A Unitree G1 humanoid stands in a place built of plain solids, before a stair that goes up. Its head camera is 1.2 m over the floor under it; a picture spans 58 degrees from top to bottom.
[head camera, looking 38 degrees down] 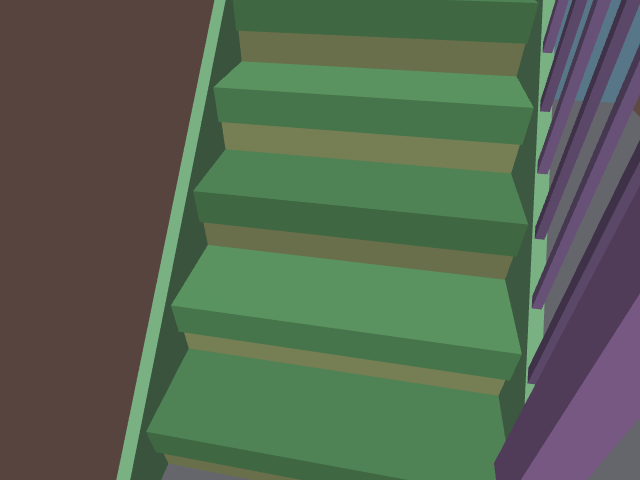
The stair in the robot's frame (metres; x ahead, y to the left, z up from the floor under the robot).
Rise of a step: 0.20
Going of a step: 0.23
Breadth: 0.84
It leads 10 degrees to the right of straight ahead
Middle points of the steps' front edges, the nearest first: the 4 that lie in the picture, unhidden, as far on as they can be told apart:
0.46 0.02 0.20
0.68 -0.04 0.40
0.90 -0.08 0.60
1.13 -0.12 0.80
